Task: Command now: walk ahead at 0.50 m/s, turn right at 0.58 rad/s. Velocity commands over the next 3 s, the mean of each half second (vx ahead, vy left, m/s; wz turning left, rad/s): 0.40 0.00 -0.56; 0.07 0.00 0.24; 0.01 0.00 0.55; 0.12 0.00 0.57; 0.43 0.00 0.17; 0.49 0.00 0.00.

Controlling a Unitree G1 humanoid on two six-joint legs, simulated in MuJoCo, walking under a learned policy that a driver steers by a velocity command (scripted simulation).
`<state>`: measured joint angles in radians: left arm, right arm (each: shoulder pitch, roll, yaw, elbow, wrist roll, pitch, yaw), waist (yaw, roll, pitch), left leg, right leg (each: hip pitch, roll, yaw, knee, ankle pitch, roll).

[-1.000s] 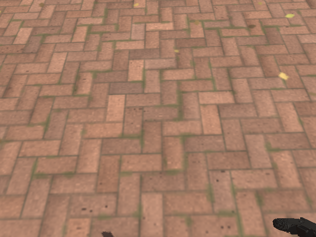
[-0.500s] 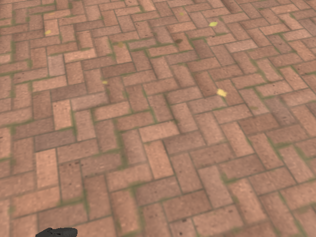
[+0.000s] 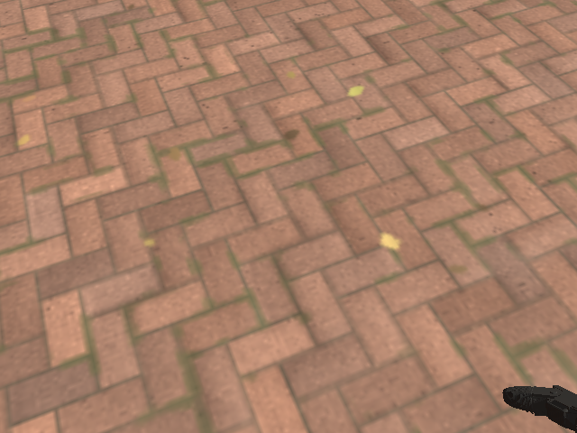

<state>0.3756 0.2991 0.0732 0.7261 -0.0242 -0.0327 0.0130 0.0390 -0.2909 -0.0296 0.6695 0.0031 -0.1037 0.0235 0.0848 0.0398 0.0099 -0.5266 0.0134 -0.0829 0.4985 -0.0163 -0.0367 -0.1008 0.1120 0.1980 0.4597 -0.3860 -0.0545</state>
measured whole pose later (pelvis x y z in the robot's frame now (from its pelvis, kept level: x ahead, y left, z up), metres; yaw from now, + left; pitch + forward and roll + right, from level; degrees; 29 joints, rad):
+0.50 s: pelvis +0.24 -0.02 -0.01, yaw -17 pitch +2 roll +3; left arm 0.08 0.29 0.07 0.59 0.00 -0.02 -0.05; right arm 0.29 -0.31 -0.08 0.82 0.03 -0.05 -0.02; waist -0.08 -0.03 0.06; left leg -0.02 0.05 0.21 0.45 -0.42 -0.04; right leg -0.50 -0.02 0.00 0.53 0.01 -0.06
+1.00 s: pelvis +0.30 -0.01 +0.00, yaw -5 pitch +1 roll -3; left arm 0.07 0.29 0.08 0.79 0.00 0.03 0.04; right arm 0.22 -0.30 -0.07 0.79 -0.01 0.05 -0.01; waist -0.03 -0.01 0.04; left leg -0.30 0.04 0.03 0.63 -0.36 0.04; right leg -0.38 -0.06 -0.15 0.68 -0.37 0.02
